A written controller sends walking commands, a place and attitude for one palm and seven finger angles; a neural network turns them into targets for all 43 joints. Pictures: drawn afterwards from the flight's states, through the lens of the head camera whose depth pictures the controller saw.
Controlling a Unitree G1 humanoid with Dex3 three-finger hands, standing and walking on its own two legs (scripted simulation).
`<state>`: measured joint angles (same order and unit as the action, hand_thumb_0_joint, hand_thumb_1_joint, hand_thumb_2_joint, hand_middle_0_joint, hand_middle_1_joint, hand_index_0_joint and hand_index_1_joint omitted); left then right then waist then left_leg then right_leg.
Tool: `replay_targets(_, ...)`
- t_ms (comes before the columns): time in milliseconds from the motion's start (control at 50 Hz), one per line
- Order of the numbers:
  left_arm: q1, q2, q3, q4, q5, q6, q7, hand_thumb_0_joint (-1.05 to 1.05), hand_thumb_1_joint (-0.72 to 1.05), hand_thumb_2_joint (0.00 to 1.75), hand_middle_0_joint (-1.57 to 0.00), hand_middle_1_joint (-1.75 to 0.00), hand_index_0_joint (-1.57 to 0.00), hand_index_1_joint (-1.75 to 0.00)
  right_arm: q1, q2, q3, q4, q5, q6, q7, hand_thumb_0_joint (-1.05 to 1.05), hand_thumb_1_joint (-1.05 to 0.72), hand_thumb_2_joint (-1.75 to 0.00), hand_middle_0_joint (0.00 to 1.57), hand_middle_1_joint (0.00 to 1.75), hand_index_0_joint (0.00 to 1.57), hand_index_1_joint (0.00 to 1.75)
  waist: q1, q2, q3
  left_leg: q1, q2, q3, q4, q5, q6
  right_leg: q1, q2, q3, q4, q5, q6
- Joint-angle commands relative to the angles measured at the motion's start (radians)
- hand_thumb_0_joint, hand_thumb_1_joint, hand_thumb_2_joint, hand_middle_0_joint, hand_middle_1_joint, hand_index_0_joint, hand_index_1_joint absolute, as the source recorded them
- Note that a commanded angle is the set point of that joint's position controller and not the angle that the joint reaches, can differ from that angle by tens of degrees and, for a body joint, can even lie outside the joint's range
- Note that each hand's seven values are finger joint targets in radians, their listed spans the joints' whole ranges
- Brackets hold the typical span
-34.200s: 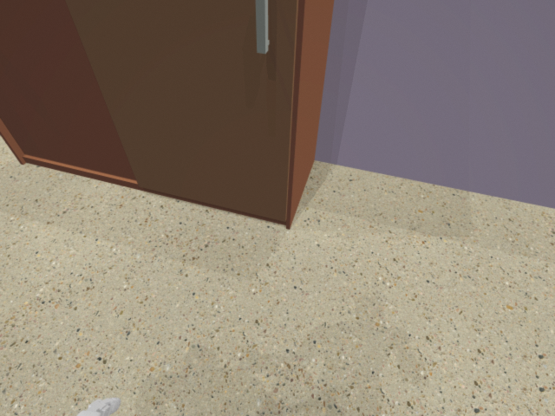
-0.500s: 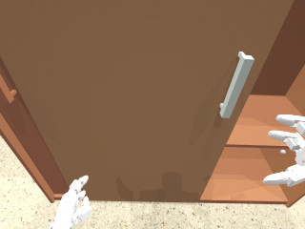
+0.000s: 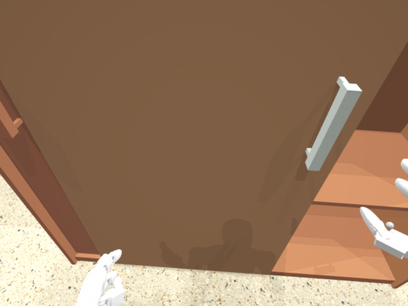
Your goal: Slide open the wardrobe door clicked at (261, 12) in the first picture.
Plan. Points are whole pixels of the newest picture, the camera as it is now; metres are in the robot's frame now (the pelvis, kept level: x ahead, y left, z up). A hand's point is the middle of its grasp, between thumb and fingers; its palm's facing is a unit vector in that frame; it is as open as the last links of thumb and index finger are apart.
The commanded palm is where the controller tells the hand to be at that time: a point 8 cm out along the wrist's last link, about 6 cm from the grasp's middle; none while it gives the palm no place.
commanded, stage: draw the hand back to the body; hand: right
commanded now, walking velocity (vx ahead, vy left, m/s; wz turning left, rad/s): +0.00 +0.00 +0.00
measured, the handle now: (326, 126) +0.43 -0.26 +0.17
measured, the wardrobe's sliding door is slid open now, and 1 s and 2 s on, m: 0.60 0.60 0.60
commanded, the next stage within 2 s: step back with the hand held close in 0.52 s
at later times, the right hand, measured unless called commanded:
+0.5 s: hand (385, 233) +0.19 -0.26 +0.16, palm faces +0.46 +0.82 -0.34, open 7.4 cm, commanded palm +0.14 -0.29 +0.17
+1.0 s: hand (394, 248) +0.17 -0.26 +0.15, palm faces +0.36 +0.81 -0.45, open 7.4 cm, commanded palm +0.12 -0.31 +0.17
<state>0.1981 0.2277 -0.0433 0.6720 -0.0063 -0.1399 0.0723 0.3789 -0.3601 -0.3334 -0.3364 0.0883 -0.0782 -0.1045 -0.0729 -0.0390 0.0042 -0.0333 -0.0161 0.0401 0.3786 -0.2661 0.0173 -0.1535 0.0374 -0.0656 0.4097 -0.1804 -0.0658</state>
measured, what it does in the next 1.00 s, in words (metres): stands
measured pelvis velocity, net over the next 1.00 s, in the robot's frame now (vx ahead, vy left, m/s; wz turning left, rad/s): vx -0.03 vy -0.01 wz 0.01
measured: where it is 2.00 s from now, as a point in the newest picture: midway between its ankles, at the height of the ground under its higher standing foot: outside the picture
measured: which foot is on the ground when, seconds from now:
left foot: down 0.00-1.00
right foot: down 0.00-1.00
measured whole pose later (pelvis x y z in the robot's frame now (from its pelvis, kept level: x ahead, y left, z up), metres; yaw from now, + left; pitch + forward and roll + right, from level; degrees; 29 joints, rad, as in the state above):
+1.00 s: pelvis -0.03 -0.01 +0.00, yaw +0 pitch +0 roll +2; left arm 0.18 0.25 0.00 0.55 -0.02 0.02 0.09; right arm 0.54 -0.41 -0.37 -0.47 0.07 -0.14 -0.11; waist -0.03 -0.03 0.01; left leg -0.18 -0.03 0.04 0.41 -0.22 0.00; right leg -0.29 0.02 -0.07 0.44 -0.14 -0.08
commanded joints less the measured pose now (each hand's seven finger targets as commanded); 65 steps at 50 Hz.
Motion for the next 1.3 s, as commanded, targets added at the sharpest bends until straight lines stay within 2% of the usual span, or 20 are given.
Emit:
replay_targets(0,-0.137,0.121,0.054,-0.180,0.008,-0.044,-0.006,0.00,0.90,0.90,-0.20,-0.30,-0.20,-0.30,-0.020,-0.188,-0.110,-0.259,0.004,-0.060,-0.008,0.00,-0.68,-0.80,0.21,0.43,0.21,0.43,-0.007,-0.030,-0.108,-0.095,0.018,-0.029,-0.054,0.224,0.015,0.140,-0.082,0.114,-0.047,0.264,0.050)
replay_targets(60,-0.138,0.119,0.056,-0.188,0.007,-0.022,-0.008,0.00,0.90,0.90,-0.20,-0.30,-0.20,-0.30,-0.017,-0.193,-0.121,-0.264,0.007,-0.052,-0.004,0.00,-0.79,-0.85,0.20,0.36,0.20,0.36,-0.005,0.004,-0.081,-0.110,0.014,-0.027,-0.063,0.213,0.013,0.126,-0.079,0.109,-0.050,0.232,0.049)
replay_targets(120,-0.137,0.117,0.055,-0.193,0.005,-0.009,-0.007,0.00,0.90,0.90,-0.20,-0.30,-0.20,-0.30,-0.023,-0.181,-0.108,-0.282,0.005,-0.046,-0.001,0.00,-0.90,-0.90,0.20,0.30,0.20,0.30,-0.001,-0.040,-0.079,-0.109,0.015,-0.027,-0.066,0.215,0.013,0.137,-0.079,0.106,-0.050,0.249,0.052)
replay_targets(260,-0.147,0.114,0.051,-0.198,0.007,0.003,0.004,0.00,0.90,0.90,-0.20,-0.30,-0.20,-0.30,-0.061,-0.177,-0.096,-0.275,0.005,-0.039,-0.007,0.00,-0.90,-0.90,0.20,0.30,0.20,0.30,0.004,-0.030,-0.060,-0.125,0.013,-0.030,-0.088,0.148,0.011,0.134,-0.072,0.107,-0.066,0.137,0.042)
replay_targets(320,-0.150,0.115,0.051,-0.197,0.008,-0.001,0.005,0.00,0.90,0.90,-0.20,-0.30,-0.20,-0.30,-0.073,-0.180,-0.093,-0.296,0.002,-0.041,-0.010,0.00,-0.90,-0.90,0.20,0.30,0.20,0.30,0.002,-0.049,-0.086,-0.109,0.014,-0.033,-0.091,0.167,0.013,0.148,-0.068,0.107,-0.062,0.157,0.041)
replay_targets(440,-0.159,0.110,0.051,-0.193,0.009,0.007,0.007,0.00,0.90,0.90,-0.20,-0.30,-0.20,-0.30,-0.044,-0.176,-0.100,-0.249,0.009,-0.037,-0.007,0.00,-0.90,-0.90,0.20,0.30,0.20,0.30,0.000,0.000,-0.045,-0.110,0.019,-0.036,-0.108,0.151,0.010,0.123,-0.063,0.096,-0.066,0.120,0.032)
replay_targets(600,-0.167,0.109,0.053,-0.190,0.009,0.000,0.011,0.00,0.90,0.90,-0.20,-0.30,-0.20,-0.30,-0.052,-0.183,-0.102,-0.253,0.010,-0.048,-0.004,0.00,-0.90,-0.90,0.20,0.30,0.20,0.30,-0.002,-0.016,-0.041,-0.107,0.022,-0.045,-0.131,0.132,0.007,0.132,-0.058,0.090,-0.070,0.099,0.026)
replay_targets(620,-0.169,0.112,0.054,-0.187,0.008,0.001,0.012,0.00,0.90,0.90,-0.20,-0.30,-0.20,-0.30,-0.071,-0.220,-0.139,-0.259,0.011,-0.052,-0.008,0.00,-0.90,-0.90,0.20,0.30,0.20,0.30,-0.006,-0.027,-0.043,-0.109,0.020,-0.049,-0.138,0.132,0.008,0.130,-0.057,0.090,-0.067,0.099,0.028)
replay_targets(640,-0.176,0.131,0.053,-0.233,-0.002,0.024,0.008,0.00,0.90,0.90,-0.20,-0.30,-0.20,-0.30,-0.181,-0.336,-0.251,-0.352,-0.002,-0.100,-0.021,0.00,-0.90,-0.90,0.20,0.30,0.20,0.30,0.027,-0.017,0.018,-0.214,0.076,-0.131,-0.186,0.172,-0.022,0.062,-0.068,0.111,-0.009,0.046,-0.002)
replay_targets(660,-0.169,0.118,0.053,-0.214,0.005,0.040,0.012,0.00,0.90,0.90,-0.20,-0.30,-0.20,-0.30,-0.069,-0.251,-0.191,-0.261,-0.001,-0.105,-0.015,0.00,-0.90,-0.90,0.20,0.30,0.20,0.30,0.032,0.036,0.011,-0.228,0.103,-0.135,-0.181,0.193,-0.025,0.052,-0.065,0.120,0.021,0.055,-0.003)
replay_targets(700,-0.159,0.116,0.057,-0.222,0.006,0.057,0.009,0.00,0.90,0.90,-0.20,-0.30,-0.20,-0.30,0.000,-0.212,-0.157,-0.241,-0.009,-0.106,-0.011,0.00,-0.90,-0.90,0.20,0.30,0.20,0.30,0.035,0.059,-0.015,-0.233,0.114,-0.118,-0.153,0.286,-0.037,0.062,-0.067,0.110,0.038,0.118,-0.002)
replay_targets(740,-0.140,0.124,0.066,-0.237,0.001,0.076,0.006,0.00,0.90,0.90,-0.20,-0.30,-0.20,-0.30,0.052,-0.183,-0.131,-0.241,-0.010,-0.106,-0.010,0.00,-0.90,-0.90,0.20,0.30,0.20,0.30,0.039,0.028,-0.075,-0.218,0.112,-0.102,-0.118,0.318,-0.054,0.071,-0.076,0.098,0.040,0.170,-0.002)
replay_targets(780,-0.134,0.130,0.072,-0.245,-0.002,0.085,0.010,0.00,0.90,0.90,-0.20,-0.30,-0.20,-0.30,0.084,-0.182,-0.130,-0.269,-0.010,-0.112,-0.014,0.00,-0.90,-0.90,0.20,0.30,0.20,0.30,0.042,-0.027,-0.122,-0.211,0.100,-0.091,-0.088,0.342,-0.063,0.091,-0.083,0.097,0.029,0.227,-0.007)
replay_targets(860,-0.126,0.133,0.082,-0.271,-0.008,0.103,0.016,0.00,0.90,0.90,-0.20,-0.30,-0.20,-0.30,0.107,-0.232,-0.172,-0.316,-0.009,-0.122,-0.026,0.00,-0.90,-0.90,0.20,0.30,0.20,0.30,0.042,0.039,-0.158,-0.200,0.080,-0.082,-0.049,0.317,-0.062,0.062,-0.103,0.112,0.016,0.253,-0.008)
replay_targets(900,-0.123,0.132,0.084,-0.279,-0.010,0.105,0.022,0.00,0.90,0.90,-0.20,-0.30,-0.20,-0.30,0.113,-0.258,-0.200,-0.343,-0.008,-0.131,-0.032,0.00,-0.90,-0.90,0.20,0.30,0.20,0.30,0.042,0.027,-0.179,-0.177,0.069,-0.075,-0.016,0.311,-0.050,0.048,-0.114,0.128,0.002,0.277,-0.009)
replay_targets(1000,-0.116,0.139,0.089,-0.295,-0.009,0.096,0.027,0.00,0.90,0.90,-0.20,-0.30,-0.20,-0.30,0.128,-0.267,-0.222,-0.366,-0.010,-0.149,-0.038,0.00,-0.90,-0.90,0.20,0.30,0.20,0.30,0.040,-0.033,-0.165,-0.124,0.038,-0.075,0.048,0.210,-0.036,-0.079,-0.147,0.179,-0.062,0.128,-0.019)
replay_targets(1080,-0.121,0.157,0.094,-0.299,-0.007,0.073,0.027,0.00,0.90,0.90,-0.20,-0.30,-0.20,-0.30,0.132,-0.243,-0.223,-0.333,-0.027,-0.161,-0.036,0.00,-0.90,-0.90,0.20,0.30,0.20,0.30,0.040,-0.092,-0.111,-0.021,0.015,-0.083,0.123,0.107,-0.031,-0.313,-0.184,0.247,-0.164,-0.249,-0.048)
replay_targets(1160,-0.105,0.161,0.097,-0.292,-0.006,0.055,0.025,0.00,0.90,0.90,-0.20,-0.30,-0.20,-0.30,0.105,-0.221,-0.214,-0.312,-0.049,-0.173,-0.033,0.00,-0.90,-0.90,0.20,0.30,0.20,0.30,0.042,-0.085,-0.064,0.049,-0.009,-0.073,0.197,-0.008,-0.019,-0.510,-0.219,0.315,-0.244,-0.524,-0.057)
replay_targets(1220,-0.101,0.158,0.103,-0.291,-0.005,0.042,0.024,0.00,0.90,0.90,-0.20,-0.30,-0.20,-0.30,0.087,-0.233,-0.224,-0.335,-0.061,-0.185,-0.032,0.00,-0.90,-0.90,0.20,0.30,0.20,0.30,0.041,-0.072,-0.078,0.055,-0.019,-0.082,0.213,-0.030,-0.011,-0.534,-0.220,0.321,-0.233,-0.554,-0.056)
replay_targets(1280,-0.088,0.153,0.107,-0.289,0.002,0.028,0.017,0.00,0.90,0.90,-0.20,-0.30,-0.20,-0.30,0.097,-0.266,-0.247,-0.400,-0.057,-0.201,-0.033,0.00,-0.90,-0.90,0.20,0.30,0.20,0.30,0.048,-0.012,-0.113,-0.053,0.011,-0.143,0.123,-0.041,0.010,-0.414,-0.170,0.278,-0.135,-0.455,-0.034)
